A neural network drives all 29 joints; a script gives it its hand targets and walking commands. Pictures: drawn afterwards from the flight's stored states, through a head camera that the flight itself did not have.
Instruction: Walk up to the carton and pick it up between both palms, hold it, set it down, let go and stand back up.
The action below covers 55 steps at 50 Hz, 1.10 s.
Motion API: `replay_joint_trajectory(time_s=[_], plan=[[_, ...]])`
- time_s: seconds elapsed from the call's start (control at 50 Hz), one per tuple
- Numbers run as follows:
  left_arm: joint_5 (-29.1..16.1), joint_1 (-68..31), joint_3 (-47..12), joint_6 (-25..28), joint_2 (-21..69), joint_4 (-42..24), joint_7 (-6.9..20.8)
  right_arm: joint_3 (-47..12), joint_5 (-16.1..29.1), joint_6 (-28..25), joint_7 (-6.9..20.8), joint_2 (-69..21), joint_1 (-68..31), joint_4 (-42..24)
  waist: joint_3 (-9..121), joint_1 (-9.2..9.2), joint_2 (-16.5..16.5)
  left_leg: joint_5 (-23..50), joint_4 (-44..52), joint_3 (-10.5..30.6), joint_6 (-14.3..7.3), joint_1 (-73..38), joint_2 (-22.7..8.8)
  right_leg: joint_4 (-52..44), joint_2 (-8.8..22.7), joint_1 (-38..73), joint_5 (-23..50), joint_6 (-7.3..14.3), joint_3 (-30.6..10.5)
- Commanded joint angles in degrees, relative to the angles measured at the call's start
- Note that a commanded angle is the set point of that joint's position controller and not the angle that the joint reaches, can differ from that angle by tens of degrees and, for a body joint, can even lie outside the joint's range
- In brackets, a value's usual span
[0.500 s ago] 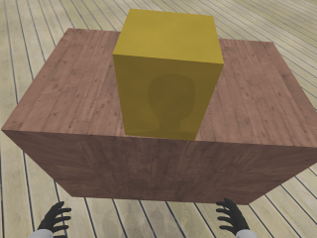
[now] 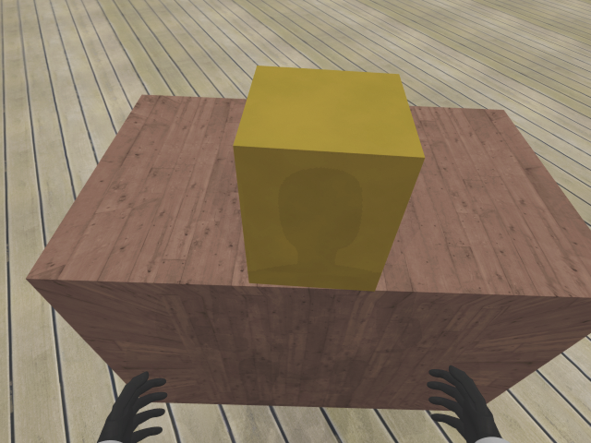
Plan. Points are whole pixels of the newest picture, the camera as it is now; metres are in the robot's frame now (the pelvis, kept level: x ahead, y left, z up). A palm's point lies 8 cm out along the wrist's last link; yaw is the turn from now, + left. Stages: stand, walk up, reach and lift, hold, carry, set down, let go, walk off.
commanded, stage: reach and lift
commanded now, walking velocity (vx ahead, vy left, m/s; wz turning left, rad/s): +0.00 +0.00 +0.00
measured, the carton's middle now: (319, 185) +0.49 -0.02 +0.08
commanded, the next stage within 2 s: none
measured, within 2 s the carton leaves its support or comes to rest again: neither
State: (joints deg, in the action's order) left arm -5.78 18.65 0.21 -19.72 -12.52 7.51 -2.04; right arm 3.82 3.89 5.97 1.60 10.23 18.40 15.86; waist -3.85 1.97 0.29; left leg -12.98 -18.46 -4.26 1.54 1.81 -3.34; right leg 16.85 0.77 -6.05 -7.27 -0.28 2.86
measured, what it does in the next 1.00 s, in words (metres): stands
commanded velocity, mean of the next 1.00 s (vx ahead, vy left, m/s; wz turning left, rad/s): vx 0.00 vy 0.00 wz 0.00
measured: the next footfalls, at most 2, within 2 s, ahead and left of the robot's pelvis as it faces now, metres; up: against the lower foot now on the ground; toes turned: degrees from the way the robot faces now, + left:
none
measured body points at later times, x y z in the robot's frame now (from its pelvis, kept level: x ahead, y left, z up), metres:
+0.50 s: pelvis +0.01 +0.00 +0.00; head +0.01 +0.01 +0.45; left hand +0.22 +0.22 +0.00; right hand +0.22 -0.23 +0.00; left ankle -0.03 +0.13 -0.75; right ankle +0.02 -0.12 -0.75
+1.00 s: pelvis +0.01 +0.00 +0.00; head +0.01 +0.00 +0.45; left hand +0.28 +0.21 +0.06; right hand +0.28 -0.22 +0.05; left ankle -0.03 +0.13 -0.75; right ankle +0.02 -0.12 -0.75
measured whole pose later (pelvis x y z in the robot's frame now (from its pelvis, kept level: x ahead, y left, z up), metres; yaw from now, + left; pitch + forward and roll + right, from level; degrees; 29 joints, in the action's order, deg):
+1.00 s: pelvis +0.01 +0.00 +0.00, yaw +0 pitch -3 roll -1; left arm -11.5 2.0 1.3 -16.0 -12.9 -0.3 -2.6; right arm 3.9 14.5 7.0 -3.4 13.2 3.4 5.0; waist -2.6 0.3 -0.6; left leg -13.4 -18.3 -3.6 1.3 2.0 -2.9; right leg 16.9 0.5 -6.3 -7.8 -0.6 1.4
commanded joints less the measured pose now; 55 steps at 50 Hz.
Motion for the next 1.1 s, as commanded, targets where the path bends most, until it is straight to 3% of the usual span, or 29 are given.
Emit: replay_joint_trajectory(time_s=[0.0, 0.1, 0.26, 0.6, 0.82, 0.92, 1.08], plan=[[-0.1, -2.25, 2.08, 2.11, -4.81, -10.54, -0.31, 2.74, 0.89, -1.44, -0.42, 6.14, -1.08, -10.76, 4.41, -0.47, -1.57, 12.18, 3.98, -1.32, 1.28, 6.72, 3.17, -2.16, -2.99, 8.1, 5.01, 1.22, -1.11], [-1.06, -2.1, 1.62, 3.6, -4.25, -13.48, -0.27, 2.81, 1.55, -1.94, -0.98, 6.14, -0.84, -15.46, 5.05, -0.35, -0.65, 15.4, 3.22, -0.76, 1.79, 5.63, 3.34, -2.25, -3.2, 7.33, 6.93, 1.4, -1.45], [-2.34, -5.16, 0.8, 6.31, -4.62, -16.53, -0.99, 3.39, 3.07, -1.93, -1.46, 6.04, -2.31, -20.2, 6.23, -0.14, -1.18, 12.88, 3.27, 0.0, 1.76, 6.13, 3.04, -2.15, -2.77, 6.96, 4.92, 1.63, -2.46], [-4.52, -13.44, 1.83, 6.65, -5.08, -20.79, -0.77, 3.57, 6.61, -1.29, -3.74, 6.66, -10.28, -25.0, 8.58, -0.94, -0.33, 13.91, 2.69, 1.15, 1.44, 5.23, 3.29, -1.23, -2.37, 8.46, 8.38, 1.42, -3.87], [-5.81, -22.77, 2.71, 8.3, -5.47, -19.85, -0.9, 3.19, 9.03, -2.35, -4.47, 7.7, -18.91, -23.97, 10.16, -1.38, -0.77, 12.19, 2.71, 2.06, 1.01, 4.59, 3.11, -0.61, -2.4, 7.52, 7.15, 1.68, -4.28], [-5.64, -27.83, 3.74, 6.57, -5.61, -18.0, -0.6, 2.82, 10.66, -1.46, -5.05, 9.22, -24.23, -21.21, 11.38, -1.87, -0.8, 12.98, 2.4, 2.34, 0.74, 3.91, 3.31, -0.53, -2.61, 8.17, 8.22, 1.8, -4.67], [-5.54, -36.62, 6.38, -1.4, -6.72, -20.71, -0.42, 2.43, 13.45, 2.51, -6.25, 12.95, -34.61, -21.41, 15.85, -2.42, -0.22, 15.85, 2.03, 2.16, 0.62, 1.79, 3.68, -0.01, -3.45, 8.74, 12.67, 1.23, -4.39]])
